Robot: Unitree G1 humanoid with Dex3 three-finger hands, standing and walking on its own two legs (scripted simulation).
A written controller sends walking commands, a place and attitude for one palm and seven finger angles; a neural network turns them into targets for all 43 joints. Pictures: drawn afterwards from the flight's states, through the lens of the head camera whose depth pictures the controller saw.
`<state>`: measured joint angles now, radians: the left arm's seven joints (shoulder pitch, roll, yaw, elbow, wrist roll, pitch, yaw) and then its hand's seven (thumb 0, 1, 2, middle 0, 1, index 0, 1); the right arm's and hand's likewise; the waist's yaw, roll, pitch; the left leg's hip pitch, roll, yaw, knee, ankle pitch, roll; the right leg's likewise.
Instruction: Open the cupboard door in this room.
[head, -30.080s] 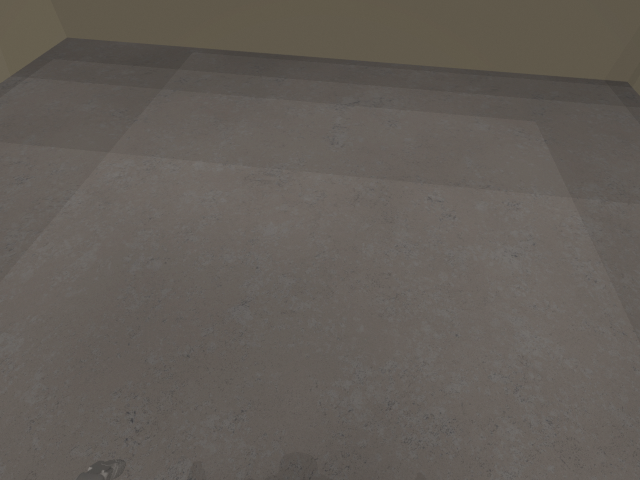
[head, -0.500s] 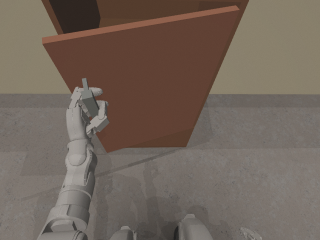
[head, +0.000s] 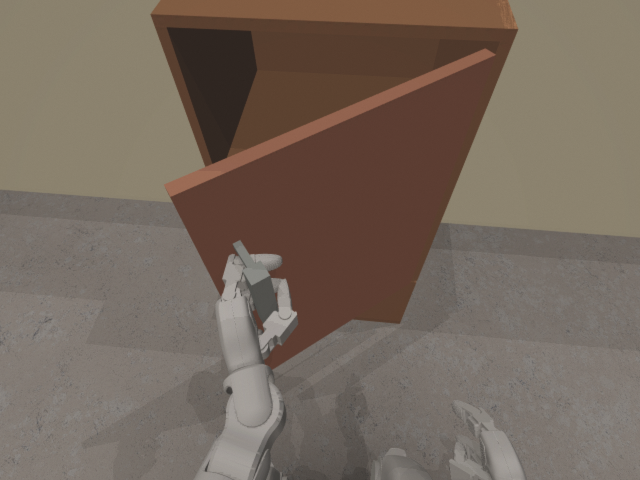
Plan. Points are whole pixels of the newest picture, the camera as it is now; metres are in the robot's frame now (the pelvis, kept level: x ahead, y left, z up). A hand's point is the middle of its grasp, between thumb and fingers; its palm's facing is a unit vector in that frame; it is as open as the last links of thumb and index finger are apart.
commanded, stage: open thumb and fingers to let go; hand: left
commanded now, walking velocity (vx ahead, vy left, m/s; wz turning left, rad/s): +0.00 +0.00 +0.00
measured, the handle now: (256, 285) +0.35 +0.10 +0.03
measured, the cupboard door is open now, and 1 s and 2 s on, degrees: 39 42 42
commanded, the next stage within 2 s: slide the hand sideways off the handle in 0.90 s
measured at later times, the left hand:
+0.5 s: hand (294, 318) +0.30 +0.05 +0.03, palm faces +0.33 -0.94 -0.02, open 10.3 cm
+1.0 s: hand (294, 325) +0.29 +0.05 +0.03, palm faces +0.28 -0.96 -0.03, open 14.3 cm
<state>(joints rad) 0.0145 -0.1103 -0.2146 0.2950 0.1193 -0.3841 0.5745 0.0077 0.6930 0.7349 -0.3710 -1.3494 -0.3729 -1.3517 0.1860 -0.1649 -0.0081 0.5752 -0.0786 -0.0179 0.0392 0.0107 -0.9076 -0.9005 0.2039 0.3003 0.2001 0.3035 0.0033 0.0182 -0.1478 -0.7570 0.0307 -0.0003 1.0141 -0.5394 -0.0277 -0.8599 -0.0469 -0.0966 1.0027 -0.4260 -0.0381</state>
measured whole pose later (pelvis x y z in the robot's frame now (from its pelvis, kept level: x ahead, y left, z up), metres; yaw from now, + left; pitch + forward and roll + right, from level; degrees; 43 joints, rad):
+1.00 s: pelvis -0.02 +0.00 -0.01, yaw +0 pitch +15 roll +1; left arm -0.03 -0.11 -0.25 0.31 0.12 -0.35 0.58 -0.01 -0.50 0.30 -0.44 -0.67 -0.43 -0.71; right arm 0.18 -0.18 -0.01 0.60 -0.08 -0.05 0.02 0.01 -0.91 -0.90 0.20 0.30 0.20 0.30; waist 0.00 0.02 -0.14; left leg -0.80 0.02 0.00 1.07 -0.53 -0.02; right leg -0.90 -0.06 -0.09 1.05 -0.41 -0.04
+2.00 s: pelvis -0.01 +0.01 -0.02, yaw +0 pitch +16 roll +0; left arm 0.38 0.13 -0.10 -0.11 -0.09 -0.35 -0.09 -0.01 -0.50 0.30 -0.17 -0.31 -0.18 -0.32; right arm 0.23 -0.22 0.00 0.43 0.00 -0.09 -0.02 0.01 -0.91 -0.90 0.20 0.30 0.20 0.30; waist 0.01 0.02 -0.14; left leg -0.83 0.02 -0.01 1.15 -0.60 -0.02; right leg -0.93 -0.06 -0.09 1.13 -0.48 -0.03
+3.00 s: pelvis +0.01 +0.03 +0.04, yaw +1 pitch +4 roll -1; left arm 0.60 0.30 0.10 -0.42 -0.04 -0.02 0.08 -0.01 -0.25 0.40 -0.16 -0.30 -0.17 -0.30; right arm 0.27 -0.22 0.05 0.49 0.02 -0.13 -0.10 0.02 -0.91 -0.90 0.20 0.30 0.20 0.30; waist 0.04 0.05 -0.09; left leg -0.37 0.01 -0.01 0.77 -0.46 0.01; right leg -0.45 -0.05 -0.10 0.73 -0.34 0.01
